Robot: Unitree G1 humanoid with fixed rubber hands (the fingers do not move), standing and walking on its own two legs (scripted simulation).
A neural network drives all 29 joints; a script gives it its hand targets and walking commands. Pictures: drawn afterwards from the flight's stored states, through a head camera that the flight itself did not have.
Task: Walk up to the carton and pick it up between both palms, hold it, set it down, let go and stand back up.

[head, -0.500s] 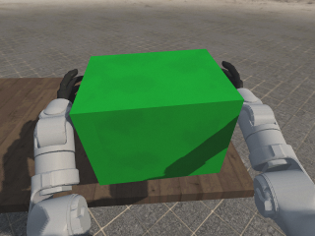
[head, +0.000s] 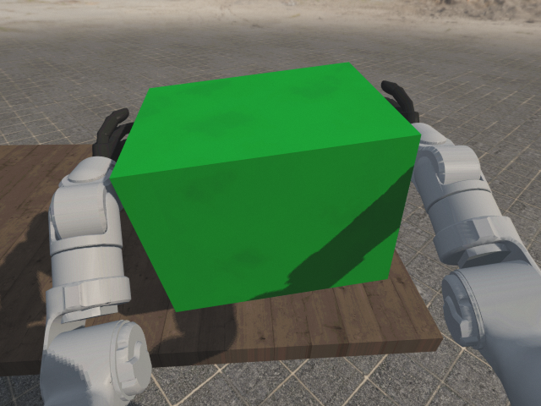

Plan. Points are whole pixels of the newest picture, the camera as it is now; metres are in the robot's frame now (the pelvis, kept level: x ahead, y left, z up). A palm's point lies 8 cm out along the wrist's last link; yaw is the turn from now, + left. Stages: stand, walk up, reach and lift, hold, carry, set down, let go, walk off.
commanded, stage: reach and lift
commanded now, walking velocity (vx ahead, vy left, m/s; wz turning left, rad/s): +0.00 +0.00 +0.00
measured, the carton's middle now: (266, 181) +0.38 +0.00 +0.22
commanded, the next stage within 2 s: hold in 0.68 s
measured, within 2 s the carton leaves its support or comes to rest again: neither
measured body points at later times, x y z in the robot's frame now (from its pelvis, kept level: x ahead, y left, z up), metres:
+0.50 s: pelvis +0.00 +0.00 +0.00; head -0.08 +0.02 +0.44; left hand +0.38 +0.20 +0.29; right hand +0.39 -0.20 +0.31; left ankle +0.01 +0.13 -0.75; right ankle +0.00 -0.12 -0.75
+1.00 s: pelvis +0.00 -0.01 +0.00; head -0.09 +0.01 +0.44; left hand +0.38 +0.20 +0.31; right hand +0.38 -0.20 +0.34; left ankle +0.01 +0.13 -0.75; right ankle +0.00 -0.12 -0.75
